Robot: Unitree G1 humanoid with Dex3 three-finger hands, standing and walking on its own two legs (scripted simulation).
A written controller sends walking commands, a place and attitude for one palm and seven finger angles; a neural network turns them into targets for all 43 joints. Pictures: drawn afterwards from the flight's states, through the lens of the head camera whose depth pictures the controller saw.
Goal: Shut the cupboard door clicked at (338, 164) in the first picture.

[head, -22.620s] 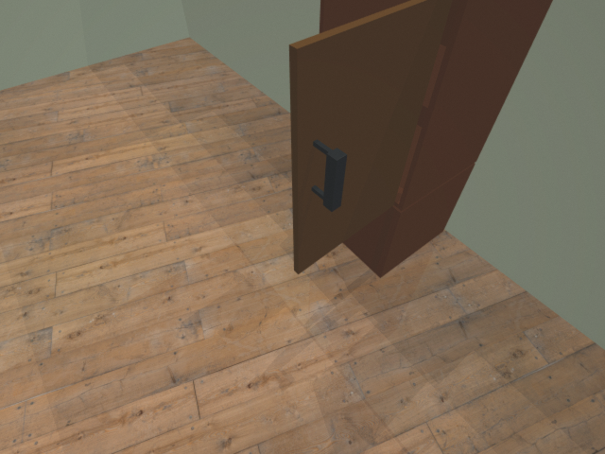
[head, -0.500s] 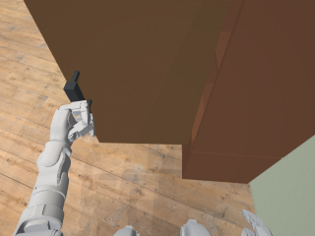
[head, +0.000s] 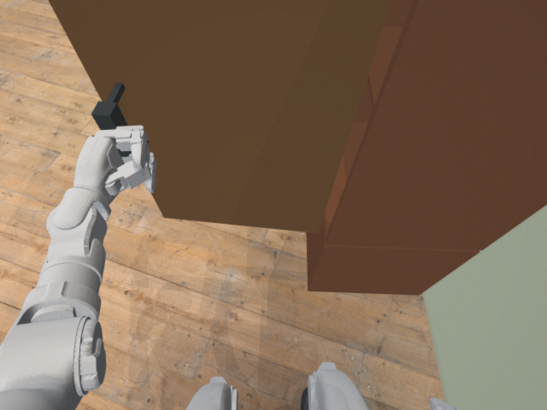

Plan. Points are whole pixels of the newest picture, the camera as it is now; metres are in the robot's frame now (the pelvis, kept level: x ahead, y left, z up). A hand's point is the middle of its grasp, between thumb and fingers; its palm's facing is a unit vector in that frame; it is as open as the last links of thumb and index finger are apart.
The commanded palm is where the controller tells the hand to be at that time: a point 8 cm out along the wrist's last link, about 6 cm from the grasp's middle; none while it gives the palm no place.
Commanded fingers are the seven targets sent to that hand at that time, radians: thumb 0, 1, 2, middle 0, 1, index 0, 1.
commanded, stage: push the door shut along its arc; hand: left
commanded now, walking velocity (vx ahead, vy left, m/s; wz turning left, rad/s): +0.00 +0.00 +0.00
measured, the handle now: (127, 130) +0.52 +0.22 +0.07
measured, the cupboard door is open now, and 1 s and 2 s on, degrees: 86 73 61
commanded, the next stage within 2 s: pull the fist back off the door in 1.32 s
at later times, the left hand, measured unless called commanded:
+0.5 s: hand (167, 139) +0.50 +0.16 +0.07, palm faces -0.31 -0.95 -0.02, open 3.1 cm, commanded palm +0.50 +0.20 +0.07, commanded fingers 0.00 0.90 0.90 -1.30 -1.50 -1.30 -1.50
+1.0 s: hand (199, 115) +0.55 +0.11 +0.08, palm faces -0.40 -0.92 -0.01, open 3.1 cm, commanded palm +0.56 +0.16 +0.07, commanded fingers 0.00 0.90 0.90 -1.30 -1.50 -1.30 -1.50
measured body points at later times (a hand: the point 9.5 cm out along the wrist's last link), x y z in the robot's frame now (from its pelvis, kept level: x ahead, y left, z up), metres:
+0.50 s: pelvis +0.00 +0.01 -0.02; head +0.13 +0.03 +0.41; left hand +0.51 +0.21 +0.07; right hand +0.02 -0.26 -0.12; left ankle +0.00 +0.12 -0.67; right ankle +0.05 -0.13 -0.67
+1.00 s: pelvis +0.01 +0.01 -0.02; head +0.17 +0.01 +0.41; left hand +0.56 +0.16 +0.08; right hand +0.00 -0.26 -0.12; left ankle +0.00 +0.12 -0.67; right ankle +0.05 -0.13 -0.67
